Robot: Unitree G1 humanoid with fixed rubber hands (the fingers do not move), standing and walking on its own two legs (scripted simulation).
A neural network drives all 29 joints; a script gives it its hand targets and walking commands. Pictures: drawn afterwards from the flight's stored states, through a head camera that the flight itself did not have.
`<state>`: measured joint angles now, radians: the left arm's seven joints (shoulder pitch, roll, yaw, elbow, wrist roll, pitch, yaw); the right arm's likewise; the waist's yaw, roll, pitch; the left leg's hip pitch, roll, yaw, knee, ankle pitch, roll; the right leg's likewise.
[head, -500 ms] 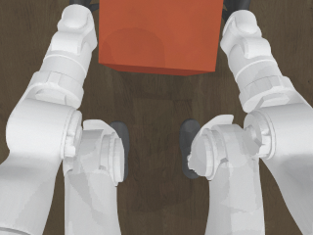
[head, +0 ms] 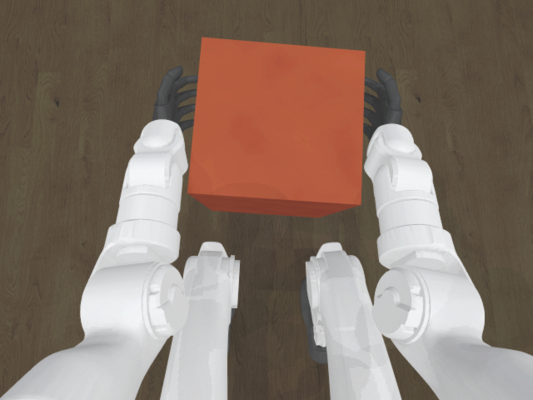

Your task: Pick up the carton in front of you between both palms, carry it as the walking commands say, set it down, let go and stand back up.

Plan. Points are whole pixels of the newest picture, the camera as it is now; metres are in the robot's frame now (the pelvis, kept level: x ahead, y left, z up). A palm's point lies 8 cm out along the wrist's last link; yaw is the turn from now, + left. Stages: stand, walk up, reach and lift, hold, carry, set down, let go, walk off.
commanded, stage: reach and lift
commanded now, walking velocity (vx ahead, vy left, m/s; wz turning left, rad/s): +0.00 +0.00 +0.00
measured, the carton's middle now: (273, 147) +0.47 +0.01 -0.13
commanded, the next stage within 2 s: none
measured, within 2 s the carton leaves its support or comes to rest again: neither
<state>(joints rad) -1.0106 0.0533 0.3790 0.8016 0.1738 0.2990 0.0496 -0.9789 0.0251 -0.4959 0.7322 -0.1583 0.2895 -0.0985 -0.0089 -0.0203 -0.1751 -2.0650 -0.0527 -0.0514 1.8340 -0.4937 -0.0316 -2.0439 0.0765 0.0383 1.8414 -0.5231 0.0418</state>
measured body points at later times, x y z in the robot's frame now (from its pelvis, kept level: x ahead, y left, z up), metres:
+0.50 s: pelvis +0.04 +0.00 +0.13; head +0.20 +0.01 +0.55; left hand +0.45 +0.16 +0.08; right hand +0.46 -0.15 +0.09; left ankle +0.12 +0.12 -0.44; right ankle +0.11 -0.12 -0.44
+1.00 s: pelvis +0.09 +0.00 +0.27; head +0.13 +0.01 +0.71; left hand +0.41 +0.16 +0.24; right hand +0.42 -0.15 +0.25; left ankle +0.12 +0.12 -0.44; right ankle +0.11 -0.12 -0.44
